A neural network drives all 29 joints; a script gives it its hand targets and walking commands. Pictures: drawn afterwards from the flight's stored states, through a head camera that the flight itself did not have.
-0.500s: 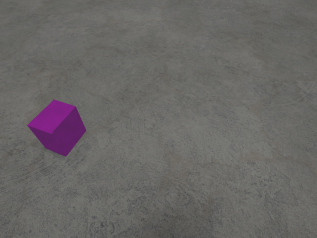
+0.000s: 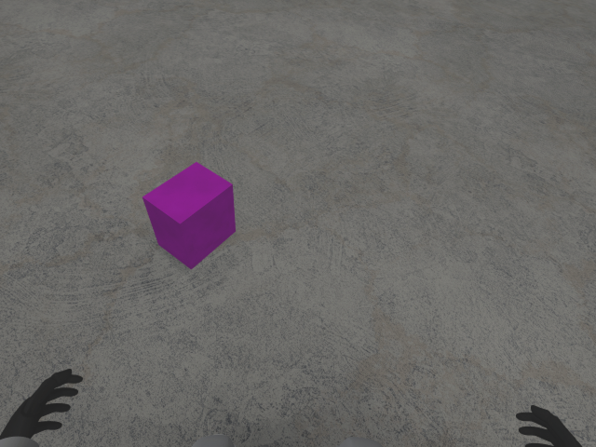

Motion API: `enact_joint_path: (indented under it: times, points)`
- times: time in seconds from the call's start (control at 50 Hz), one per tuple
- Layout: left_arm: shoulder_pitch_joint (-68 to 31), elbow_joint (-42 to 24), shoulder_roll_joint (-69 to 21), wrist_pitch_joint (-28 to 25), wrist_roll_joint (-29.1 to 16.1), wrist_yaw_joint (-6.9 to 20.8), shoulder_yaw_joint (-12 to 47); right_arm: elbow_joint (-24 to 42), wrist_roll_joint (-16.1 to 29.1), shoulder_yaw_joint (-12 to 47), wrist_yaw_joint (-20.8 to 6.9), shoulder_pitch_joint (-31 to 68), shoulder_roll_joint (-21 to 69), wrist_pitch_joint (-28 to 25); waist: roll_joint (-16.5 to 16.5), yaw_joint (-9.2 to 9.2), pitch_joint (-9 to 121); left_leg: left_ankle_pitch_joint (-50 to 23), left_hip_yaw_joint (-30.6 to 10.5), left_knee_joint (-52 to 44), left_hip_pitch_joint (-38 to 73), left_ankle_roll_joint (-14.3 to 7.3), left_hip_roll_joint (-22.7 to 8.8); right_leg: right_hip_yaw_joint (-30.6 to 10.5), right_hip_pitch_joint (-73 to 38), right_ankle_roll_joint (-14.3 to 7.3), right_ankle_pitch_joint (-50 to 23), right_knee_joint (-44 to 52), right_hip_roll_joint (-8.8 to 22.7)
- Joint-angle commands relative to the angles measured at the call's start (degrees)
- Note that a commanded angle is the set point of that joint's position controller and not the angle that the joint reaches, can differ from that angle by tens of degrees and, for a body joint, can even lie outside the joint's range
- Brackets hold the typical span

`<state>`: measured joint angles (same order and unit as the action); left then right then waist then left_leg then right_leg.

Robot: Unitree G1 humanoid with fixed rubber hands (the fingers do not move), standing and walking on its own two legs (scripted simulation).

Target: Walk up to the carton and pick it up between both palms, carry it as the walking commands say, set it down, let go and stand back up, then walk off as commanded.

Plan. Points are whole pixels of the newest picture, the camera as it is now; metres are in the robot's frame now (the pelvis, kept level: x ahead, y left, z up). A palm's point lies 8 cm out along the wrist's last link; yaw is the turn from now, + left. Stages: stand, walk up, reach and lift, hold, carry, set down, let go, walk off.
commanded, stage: walk up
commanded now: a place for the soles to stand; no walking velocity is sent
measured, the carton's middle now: (193, 215) +0.98 +0.35 -0.61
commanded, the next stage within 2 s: none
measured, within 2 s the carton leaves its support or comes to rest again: neither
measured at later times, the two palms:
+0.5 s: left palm out of the picture +0.12 +0.38 -0.03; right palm (412, 259) +0.42 -0.20 -0.04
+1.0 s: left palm (43, 254) +0.40 +0.42 -0.05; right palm (398, 219) +0.54 -0.21 -0.07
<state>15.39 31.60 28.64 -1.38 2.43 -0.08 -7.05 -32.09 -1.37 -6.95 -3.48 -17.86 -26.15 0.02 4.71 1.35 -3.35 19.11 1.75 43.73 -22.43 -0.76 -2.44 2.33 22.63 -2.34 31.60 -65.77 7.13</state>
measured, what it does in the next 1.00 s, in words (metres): walks ahead, turning left: right foot, then left foot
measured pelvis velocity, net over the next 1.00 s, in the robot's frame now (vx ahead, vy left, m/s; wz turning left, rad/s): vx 0.40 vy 0.08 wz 0.36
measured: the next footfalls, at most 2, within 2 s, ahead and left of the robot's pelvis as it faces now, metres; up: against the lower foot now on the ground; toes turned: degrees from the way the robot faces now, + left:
right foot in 0.20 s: +0.21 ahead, -0.11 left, +0.00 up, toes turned +0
left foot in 0.56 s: +0.34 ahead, +0.22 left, +0.00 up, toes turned +18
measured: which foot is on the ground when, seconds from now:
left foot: down 0.00-0.20, up 0.22-0.54, down 0.56-0.96, up 0.98-1.00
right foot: up 0.00-0.18, down 0.20-0.56, up 0.58-0.94, down 0.96-1.00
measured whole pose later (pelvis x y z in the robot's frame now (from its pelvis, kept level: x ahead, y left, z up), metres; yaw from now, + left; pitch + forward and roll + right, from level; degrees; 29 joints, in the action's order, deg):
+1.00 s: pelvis +0.40 +0.08 +0.00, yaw +21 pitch -4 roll +0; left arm 21.2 27.9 27.1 -2.0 2.0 1.8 -2.7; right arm -32.5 -1.0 -2.9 -1.8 -27.4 -26.3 -0.3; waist 0.5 2.5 -4.4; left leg 29.1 -4.8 49.9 -14.1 -1.9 0.1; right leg 3.4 24.3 -1.8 12.4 -40.9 2.7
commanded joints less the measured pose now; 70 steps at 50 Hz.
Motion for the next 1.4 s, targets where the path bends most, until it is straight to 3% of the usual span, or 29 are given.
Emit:
enact_joint_path:
  times: [0.0, 0.1, 0.16, 0.18, 0.2, 0.22, 0.24, 0.32, 0.4, 0.46, 0.52, 0.54, 0.56, 0.58, 0.62, 0.66, 0.72, 0.76, 0.86, 0.92, 0.94, 0.96, 0.98, 1.02, 1.18, 1.28, 1.32, 1.34, 1.38]
  points:
    - [3.5, -6.6, 6.1, -2.3, -1.4, 1.6, 0.3, 4.0, 0.5, -2.6, 2.5, -2.7, -13.7, -1.1, -15.7, 0.38, 0.0, 12.0, -21.8, -25.2, 9.9, -13.8, -11.1, -2.5, 13.2, 1.6, -2.6, 5.7, 1.5]
    - [5.3, -6.9, 4.7, -1.7, -1.0, 2.0, 0.6, 5.3, 0.2, -0.5, 1.7, -0.2, -11.6, -1.4, -12.7, -1.31, -1.7, 14.6, -17.6, -23.5, -2.4, -11.6, -9.0, 1.3, -1.7, 0.4, -14.0, 19.2, -2.9]
    - [12.0, -5.3, 5.5, -2.5, -0.7, 1.2, -0.2, 6.3, 0.3, 0.6, 1.0, 1.4, -9.9, -1.0, -8.7, -5.70, -0.2, 20.0, -11.8, -10.1, -14.3, -7.4, -2.9, 2.7, -19.9, -1.3, -14.4, 27.9, -6.6]
    - [17.2, -5.1, 9.1, -2.9, 0.0, 0.4, -1.4, 7.1, 0.5, 1.7, 1.0, 0.3, -6.0, -1.2, 1.5, -8.33, 2.5, 18.2, -8.9, 4.9, -21.2, -4.5, 2.1, -11.2, -27.6, -3.3, -1.4, 35.5, 2.1]
    - [20.3, -6.2, 12.3, -3.2, 0.0, -0.7, -2.2, 9.6, 0.3, 2.1, 1.4, 1.0, -4.0, -1.4, 8.0, -9.23, 3.6, 15.8, -6.1, 22.9, -27.1, -2.0, 6.6, -36.0, -28.1, -8.2, 16.6, 49.1, 16.3]
    - [18.1, -6.7, 13.8, -3.7, 0.0, -1.7, -2.6, 11.3, -0.5, 0.0, 2.1, 4.1, -8.0, -0.8, 2.7, -8.21, -0.6, 14.7, -12.1, 29.7, -29.6, -2.1, 3.8, -44.5, -22.7, -13.7, 21.8, 54.8, 22.2]
    - [15.4, -7.6, 12.6, -4.0, -0.1, -2.0, -2.5, 11.3, -0.8, -0.5, 2.1, 3.7, -10.0, -0.5, -3.0, -6.30, -4.1, 9.8, -12.2, 30.9, -28.9, -0.9, 1.0, -39.7, -18.7, -14.4, 19.0, 54.1, 22.0]
    - [10.7, -6.7, 10.1, -4.8, 0.7, -1.5, -1.2, 7.1, -0.3, -0.3, -0.2, -1.4, -7.8, -0.8, 3.1, -2.55, -4.6, 2.3, -8.5, 20.7, -17.4, 1.4, -1.9, -14.3, -13.4, -10.5, -6.4, 51.4, 13.6]
    - [11.3, -6.1, 9.9, -3.9, -0.3, -0.9, -0.8, 6.6, -0.8, 0.8, -1.1, 3.2, -4.6, -0.5, 5.9, -3.56, -2.3, -3.3, -1.2, 4.4, -8.5, -0.2, -0.7, 3.1, -14.9, -7.5, -24.8, 45.7, 9.6]
    - [11.9, -6.3, 10.4, -2.7, -0.9, -0.9, -0.5, 7.2, -1.0, 0.3, -1.6, 4.3, -4.5, 0.1, 6.1, -2.69, -1.7, -8.3, 2.1, -2.0, 1.2, -2.1, 1.2, 5.0, -10.8, -6.1, -21.6, 45.8, 10.8]
    - [12.0, -6.8, 9.3, -1.1, -0.9, -0.6, -0.5, 4.0, -1.1, -1.7, -0.1, -5.5, -8.1, -0.3, -4.3, 2.75, 4.5, -2.1, 2.2, -8.4, 18.5, -5.0, 4.8, 9.9, -6.6, -4.4, -23.4, 24.5, 8.0]
    - [13.5, -7.6, 7.2, -1.0, -1.4, 0.0, 0.2, 2.7, -1.2, -2.5, 1.3, -11.8, -10.2, -0.5, -11.6, 6.58, 8.7, 1.8, -6.4, -10.7, 27.6, -7.6, 1.4, 10.3, 0.9, -2.4, -19.3, 7.2, 4.9]
    - [11.9, -11.1, 2.8, -1.3, -1.2, 0.8, 1.8, 5.1, -0.7, -3.2, 2.9, -12.0, -16.2, -1.2, -18.8, 5.89, 9.7, 1.8, -34.5, -15.1, 32.4, -11.5, -12.2, 4.5, 14.4, 0.0, 1.9, -7.5, 0.0]
    - [7.1, -13.6, 6.1, -1.2, -1.3, 0.8, 1.1, 5.8, 0.0, -3.3, 3.7, -12.1, -17.9, -1.0, -11.4, 6.86, 9.6, 7.7, -49.3, -25.1, 29.5, -16.5, -19.7, -2.2, 21.0, 0.0, 2.4, -9.3, -2.7]
    - [7.3, -11.6, 9.0, -1.1, -1.7, 0.5, 0.4, 6.2, 1.1, -2.4, 4.0, -8.4, -15.5, -1.3, -6.2, 4.00, 4.2, -2.8, -37.3, -20.7, 23.8, -17.5, -16.9, -4.8, 21.1, 0.4, -1.6, -10.4, 0.7]
    - [11.6, -7.9, 8.4, -0.7, -1.1, 0.1, 0.4, 5.9, 1.2, -1.4, 3.8, -6.4, -12.5, -2.0, -9.2, 1.09, 1.3, -8.6, -28.3, -21.1, 14.7, -13.4, -12.3, -5.4, 15.3, 1.7, -6.6, -2.9, 1.7]
    - [11.4, -7.0, 7.5, 0.3, -0.5, 1.1, 0.3, 6.1, 0.3, -0.6, 3.3, -2.3, -11.6, -2.8, -14.6, -0.73, -1.1, 0.4, -20.3, -22.8, 4.9, -13.5, -8.7, -4.0, 8.8, 2.5, -9.8, 4.6, 0.9]
    - [9.1, -7.6, 7.2, 0.9, -0.5, 2.0, 0.3, 6.6, 0.1, -0.4, 2.8, -2.1, -11.8, -3.0, -15.9, -0.58, -4.5, 15.7, -21.1, -27.3, 0.4, -12.4, -7.6, -2.5, 9.1, 2.6, -13.9, 9.1, 0.7]
    - [4.7, -8.4, 6.2, -0.5, -0.9, 2.9, 0.4, 5.8, 0.3, -0.6, 2.1, -3.4, -13.3, -2.9, -13.1, -0.10, -3.4, 15.7, -17.9, -25.3, -3.3, -10.5, -7.7, -0.1, -2.1, 1.1, -18.6, 21.8, -2.2]
    - [10.3, -6.1, 6.7, -1.2, -0.5, 1.7, -0.1, 5.6, 0.5, 0.4, 1.8, -2.5, -12.0, -2.1, -10.2, -3.90, -1.6, 16.2, -14.9, -13.7, -8.2, -8.0, -4.6, 1.3, -15.6, 0.1, -16.7, 27.1, -5.6]
    - [14.3, -5.1, 9.0, -1.6, -0.3, 1.1, -0.8, 5.9, 0.2, 1.4, 2.0, -2.9, -9.3, -2.0, -2.1, -6.10, 0.7, 13.1, -11.8, -1.4, -12.3, -6.2, -1.4, -4.6, -22.6, -1.8, -7.6, 32.9, -3.7]
    - [19.0, -5.6, 12.6, -2.1, -0.2, -0.1, -1.8, 7.5, 0.5, 2.7, 1.9, -4.6, -4.8, -2.5, 8.2, -8.28, 6.4, 13.1, -6.4, 19.5, -17.6, -2.3, 4.3, -26.2, -28.1, -6.6, 3.5, 41.3, 11.2]
    - [19.7, -6.3, 15.4, -2.2, -0.5, -0.9, -2.6, 9.0, 1.0, 0.9, 2.6, -3.6, -8.8, -1.9, 5.5, -8.01, 4.3, 15.6, -9.3, 28.8, -23.0, -1.8, 6.8, -44.2, -23.4, -12.2, 15.7, 51.7, 19.0]
    - [16.0, -7.2, 12.8, -2.8, -0.9, -1.7, -2.3, 8.3, 0.5, 0.2, 2.9, -2.4, -10.9, -1.3, -2.2, -5.26, -1.8, 9.0, -12.7, 31.2, -22.2, -1.1, 2.8, -36.7, -15.8, -13.2, 9.9, 51.0, 18.1]
    - [7.3, -6.7, 8.6, -2.4, -1.6, -0.9, 1.0, 3.6, 0.5, 1.6, 1.4, -2.1, -6.2, 0.0, 6.7, -1.34, -2.6, -2.6, -1.6, 2.0, 0.7, 0.5, 1.0, -2.3, -5.3, -6.9, -36.1, 42.2, 5.7]
    - [7.2, -5.7, 8.7, -0.9, -2.9, 0.0, 2.2, 0.3, 0.8, 0.9, 3.0, 0.8, -9.0, 0.1, 0.2, 0.81, 2.5, -12.1, -3.1, -13.1, 16.7, -2.7, 1.3, -1.7, -0.6, -1.6, -26.4, 31.7, 4.3]
    - [10.9, -6.0, 4.7, 0.0, -3.7, 0.3, 3.6, 2.2, 0.9, 0.5, 3.9, 4.9, -14.8, -0.7, -13.5, -0.69, 6.2, -13.8, -29.0, -19.0, 13.4, -10.6, -17.5, 0.0, 1.7, 3.2, -0.3, 18.3, -3.2]
    - [8.6, -4.7, 7.4, 0.8, -3.8, -0.7, 2.6, 0.9, 1.0, 1.0, 4.0, 4.3, -13.2, -0.7, -10.3, 0.26, 4.3, -9.0, -26.9, -18.8, 9.3, -13.0, -16.7, -2.4, -1.5, 2.3, 2.9, 18.2, -3.2]
    - [9.4, -1.2, 8.2, 0.4, -3.4, -1.3, 2.9, 0.1, 1.6, 2.0, 3.9, 10.4, -12.0, -0.6, -11.6, -2.07, 2.1, -10.8, -18.8, -16.7, 5.6, -9.0, -11.6, -2.7, -6.8, 1.1, -9.1, 30.0, -2.0]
